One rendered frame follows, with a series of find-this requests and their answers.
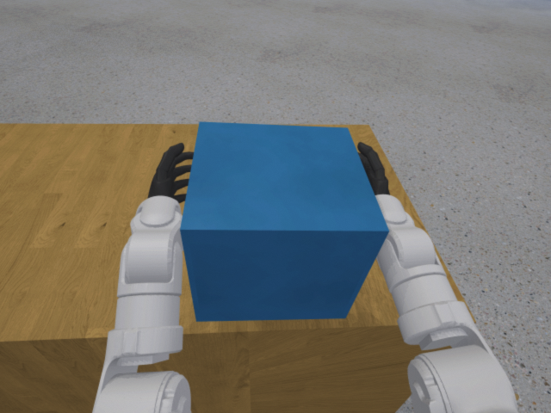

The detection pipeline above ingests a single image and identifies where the robot left upper arm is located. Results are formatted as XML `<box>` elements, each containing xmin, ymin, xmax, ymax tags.
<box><xmin>94</xmin><ymin>371</ymin><xmax>191</xmax><ymax>413</ymax></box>

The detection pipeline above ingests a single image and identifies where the robot right upper arm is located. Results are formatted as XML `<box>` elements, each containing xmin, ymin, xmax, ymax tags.
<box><xmin>407</xmin><ymin>344</ymin><xmax>518</xmax><ymax>413</ymax></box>

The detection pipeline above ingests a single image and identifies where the robot left forearm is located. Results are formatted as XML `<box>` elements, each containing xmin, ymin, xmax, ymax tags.
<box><xmin>92</xmin><ymin>195</ymin><xmax>183</xmax><ymax>413</ymax></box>

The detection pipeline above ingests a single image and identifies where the robot right forearm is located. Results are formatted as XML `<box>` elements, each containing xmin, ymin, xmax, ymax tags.
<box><xmin>375</xmin><ymin>194</ymin><xmax>517</xmax><ymax>408</ymax></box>

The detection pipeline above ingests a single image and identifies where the pedestal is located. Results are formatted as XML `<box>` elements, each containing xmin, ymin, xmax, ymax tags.
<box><xmin>0</xmin><ymin>123</ymin><xmax>476</xmax><ymax>413</ymax></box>

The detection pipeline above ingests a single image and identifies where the robot right hand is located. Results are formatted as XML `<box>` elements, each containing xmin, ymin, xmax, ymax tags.
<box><xmin>357</xmin><ymin>142</ymin><xmax>390</xmax><ymax>195</ymax></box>

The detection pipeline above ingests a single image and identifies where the carton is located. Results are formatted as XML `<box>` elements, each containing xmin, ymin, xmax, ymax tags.
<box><xmin>180</xmin><ymin>121</ymin><xmax>389</xmax><ymax>322</ymax></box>

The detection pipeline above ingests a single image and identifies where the robot left hand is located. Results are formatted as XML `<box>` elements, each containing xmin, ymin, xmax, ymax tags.
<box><xmin>147</xmin><ymin>143</ymin><xmax>194</xmax><ymax>203</ymax></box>

